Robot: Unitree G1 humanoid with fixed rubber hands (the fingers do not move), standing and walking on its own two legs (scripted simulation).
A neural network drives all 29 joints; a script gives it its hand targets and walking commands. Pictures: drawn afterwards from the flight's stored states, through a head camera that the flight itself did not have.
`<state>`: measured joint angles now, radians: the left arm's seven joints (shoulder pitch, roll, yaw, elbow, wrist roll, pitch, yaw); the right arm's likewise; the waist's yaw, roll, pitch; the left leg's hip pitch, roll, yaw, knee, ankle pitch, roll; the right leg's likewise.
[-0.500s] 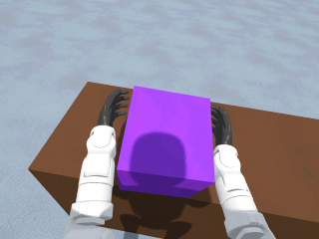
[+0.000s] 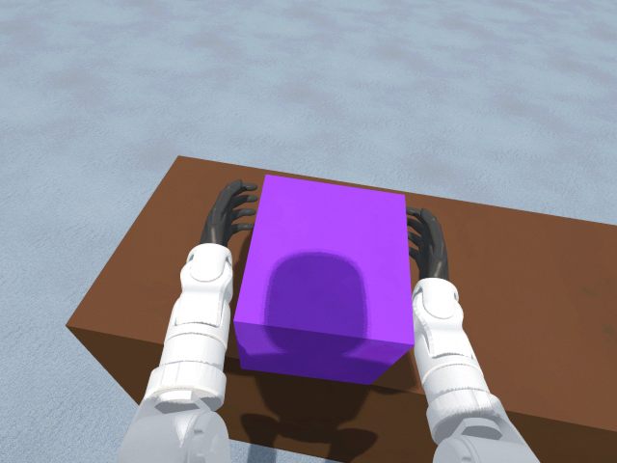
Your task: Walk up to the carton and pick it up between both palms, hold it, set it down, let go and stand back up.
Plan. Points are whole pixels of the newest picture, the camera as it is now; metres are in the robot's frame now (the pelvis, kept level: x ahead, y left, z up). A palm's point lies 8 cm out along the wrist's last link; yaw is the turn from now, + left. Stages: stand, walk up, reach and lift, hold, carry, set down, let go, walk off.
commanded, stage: set down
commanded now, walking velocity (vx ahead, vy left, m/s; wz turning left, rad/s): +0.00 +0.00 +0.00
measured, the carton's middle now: (320, 284) +0.36 +0.00 +0.03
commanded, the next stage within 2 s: none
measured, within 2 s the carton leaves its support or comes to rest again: rests again in 1.36 s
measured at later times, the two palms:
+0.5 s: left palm (221, 241) +0.40 +0.14 +0.07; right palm (423, 267) +0.38 -0.14 +0.06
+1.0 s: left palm (226, 244) +0.42 +0.14 +0.04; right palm (416, 272) +0.39 -0.14 +0.03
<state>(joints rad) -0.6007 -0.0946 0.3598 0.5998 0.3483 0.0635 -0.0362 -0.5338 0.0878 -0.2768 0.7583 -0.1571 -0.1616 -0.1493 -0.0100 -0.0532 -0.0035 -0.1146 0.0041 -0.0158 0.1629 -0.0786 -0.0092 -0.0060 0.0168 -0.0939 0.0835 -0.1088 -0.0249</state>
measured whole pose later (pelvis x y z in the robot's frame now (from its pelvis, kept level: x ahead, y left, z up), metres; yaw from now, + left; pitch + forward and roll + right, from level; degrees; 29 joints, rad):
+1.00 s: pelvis +0.00 +0.00 +0.00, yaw +1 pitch +16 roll +0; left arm -0.79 -0.06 0.56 0.97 0.46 -0.17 -0.03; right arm -0.68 0.15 -0.61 0.87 -0.53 -0.25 -0.09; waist -0.02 0.00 -0.12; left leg -0.39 0.00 -0.03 0.13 -0.02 0.00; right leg -0.29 0.02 -0.09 0.08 -0.07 -0.02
